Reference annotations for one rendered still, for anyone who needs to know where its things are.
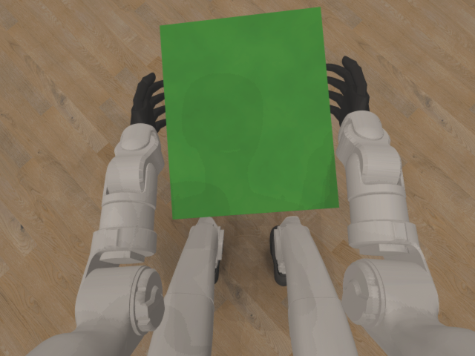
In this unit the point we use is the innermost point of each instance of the right robot upper arm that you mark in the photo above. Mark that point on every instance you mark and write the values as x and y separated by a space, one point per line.
396 303

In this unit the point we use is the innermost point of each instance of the robot left thigh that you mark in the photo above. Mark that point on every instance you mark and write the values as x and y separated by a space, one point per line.
187 325

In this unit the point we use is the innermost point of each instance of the right robot shin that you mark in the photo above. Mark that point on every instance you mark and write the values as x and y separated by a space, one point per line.
293 219

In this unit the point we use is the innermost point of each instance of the right robot hand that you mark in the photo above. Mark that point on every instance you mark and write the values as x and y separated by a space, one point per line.
354 89

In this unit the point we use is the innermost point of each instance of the left robot hand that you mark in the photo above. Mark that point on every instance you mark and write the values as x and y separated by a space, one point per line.
143 109

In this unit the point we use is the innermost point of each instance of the robot left forearm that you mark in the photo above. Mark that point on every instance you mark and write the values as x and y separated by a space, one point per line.
126 230

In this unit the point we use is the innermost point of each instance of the left robot upper arm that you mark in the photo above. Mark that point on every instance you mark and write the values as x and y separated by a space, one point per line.
116 307

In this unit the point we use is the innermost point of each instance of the robot right forearm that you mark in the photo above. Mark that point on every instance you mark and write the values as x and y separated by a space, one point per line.
375 191

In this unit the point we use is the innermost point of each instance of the carton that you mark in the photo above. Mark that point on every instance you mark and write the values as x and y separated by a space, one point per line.
248 115

